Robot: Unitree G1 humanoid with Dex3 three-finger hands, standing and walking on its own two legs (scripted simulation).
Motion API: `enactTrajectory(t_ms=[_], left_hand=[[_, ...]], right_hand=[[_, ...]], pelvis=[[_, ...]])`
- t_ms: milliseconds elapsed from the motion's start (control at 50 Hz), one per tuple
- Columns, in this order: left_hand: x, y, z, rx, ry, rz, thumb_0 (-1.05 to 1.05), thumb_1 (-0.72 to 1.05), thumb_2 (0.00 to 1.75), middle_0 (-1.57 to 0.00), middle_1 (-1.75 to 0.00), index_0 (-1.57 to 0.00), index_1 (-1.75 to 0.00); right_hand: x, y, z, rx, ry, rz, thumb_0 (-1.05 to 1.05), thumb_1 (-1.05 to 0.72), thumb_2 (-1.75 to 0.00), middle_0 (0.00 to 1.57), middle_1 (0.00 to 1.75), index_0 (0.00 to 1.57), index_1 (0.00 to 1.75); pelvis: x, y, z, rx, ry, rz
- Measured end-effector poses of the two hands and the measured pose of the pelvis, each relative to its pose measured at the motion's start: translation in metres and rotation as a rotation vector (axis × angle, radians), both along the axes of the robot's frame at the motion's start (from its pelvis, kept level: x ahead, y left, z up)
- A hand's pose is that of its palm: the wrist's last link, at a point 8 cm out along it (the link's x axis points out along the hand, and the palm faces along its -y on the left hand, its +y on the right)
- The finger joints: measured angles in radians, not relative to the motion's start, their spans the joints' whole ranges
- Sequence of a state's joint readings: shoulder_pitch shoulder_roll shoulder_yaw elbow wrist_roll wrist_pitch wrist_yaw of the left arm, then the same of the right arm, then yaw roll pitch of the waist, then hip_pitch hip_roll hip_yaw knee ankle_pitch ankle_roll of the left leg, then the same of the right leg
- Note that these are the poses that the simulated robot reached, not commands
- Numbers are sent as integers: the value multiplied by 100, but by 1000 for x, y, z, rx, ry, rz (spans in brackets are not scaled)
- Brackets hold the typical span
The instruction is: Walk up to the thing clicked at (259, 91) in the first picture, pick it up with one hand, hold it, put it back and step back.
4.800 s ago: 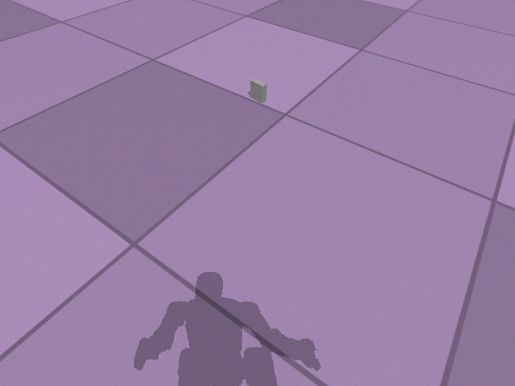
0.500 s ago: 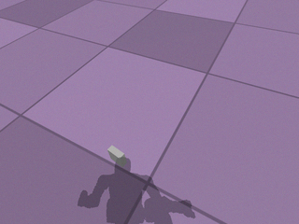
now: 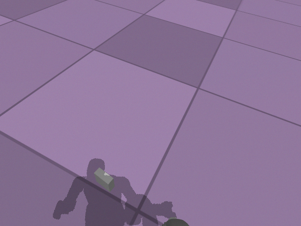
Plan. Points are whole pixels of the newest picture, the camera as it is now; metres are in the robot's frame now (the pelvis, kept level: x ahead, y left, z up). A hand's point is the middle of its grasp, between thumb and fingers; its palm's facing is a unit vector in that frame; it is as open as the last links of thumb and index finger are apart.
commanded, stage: walk up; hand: left
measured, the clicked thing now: (104, 179) +0.53 +0.20 -0.70
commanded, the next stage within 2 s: stand in 1.78 s
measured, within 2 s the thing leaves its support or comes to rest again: neither
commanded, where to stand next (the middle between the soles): +0.15 -0.02 m, yaw +0 degrees
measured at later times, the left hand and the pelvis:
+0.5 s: hand out of the picture +0.18 +0.26 -0.16, palm faces +0.00 -0.93 -0.37, open 7.4 cm; pelvis +0.09 -0.01 -0.02, yaw +0 degrees
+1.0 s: hand (56, 220) +0.19 +0.24 -0.14, palm faces +0.03 -0.94 -0.34, open 7.4 cm; pelvis +0.12 -0.01 +0.01, yaw +1 degrees
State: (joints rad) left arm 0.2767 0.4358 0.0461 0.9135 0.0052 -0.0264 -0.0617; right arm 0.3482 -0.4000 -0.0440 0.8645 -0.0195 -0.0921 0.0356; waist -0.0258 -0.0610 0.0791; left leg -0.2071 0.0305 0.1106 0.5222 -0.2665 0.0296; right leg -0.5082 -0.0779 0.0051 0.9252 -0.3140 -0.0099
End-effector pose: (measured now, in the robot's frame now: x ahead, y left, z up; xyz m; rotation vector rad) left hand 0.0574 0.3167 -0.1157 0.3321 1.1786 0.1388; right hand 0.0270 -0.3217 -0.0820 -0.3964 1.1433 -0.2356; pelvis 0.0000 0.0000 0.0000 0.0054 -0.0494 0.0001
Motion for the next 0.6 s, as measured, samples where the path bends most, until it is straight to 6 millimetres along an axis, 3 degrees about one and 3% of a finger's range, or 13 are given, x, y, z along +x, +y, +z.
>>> enactTrajectory(t_ms=[120, 240, 360, 480, 600], left_hand=[[58, -15, 9, 26, -36, -27, 1, 90, 90, -20, -30, -20, -30], [100, -35, 10, 61, -107, -30, 1, 90, 90, -20, -30, -20, -30], [108, -35, 17, 62, -110, -14, 1, 90, 90, -21, -30, -21, -30], [110, -16, -4, 49, -62, 39, 1, 90, 90, -21, -30, -21, -30], [107, -16, -14, 10, 11, 74, 1, 90, 90, -20, -30, -20, -30]], right_hand=[[18, -12, -18, 26, 54, -29, 1, -90, -89, 21, 30, 21, 30], [60, -23, -48, 59, 67, -28, 1, -91, -90, 20, 30, 21, 30], [102, -15, -46, 74, 45, 18, 1, -91, -89, 20, 30, 21, 30], [121, -6, -44, 28, 37, 16, 0, -91, -90, 20, 30, 21, 30], [142, 7, -33, 35, 44, 18, 1, -91, -89, 20, 30, 21, 30]], pelvis=[[34, -12, -4, 5, 4, -5], [59, -28, -17, -3, -3, -8], [76, -24, -11, -4, 6, 3], [90, -11, -19, 2, 1, 5], [102, -7, -11, -17, 3, 9]])
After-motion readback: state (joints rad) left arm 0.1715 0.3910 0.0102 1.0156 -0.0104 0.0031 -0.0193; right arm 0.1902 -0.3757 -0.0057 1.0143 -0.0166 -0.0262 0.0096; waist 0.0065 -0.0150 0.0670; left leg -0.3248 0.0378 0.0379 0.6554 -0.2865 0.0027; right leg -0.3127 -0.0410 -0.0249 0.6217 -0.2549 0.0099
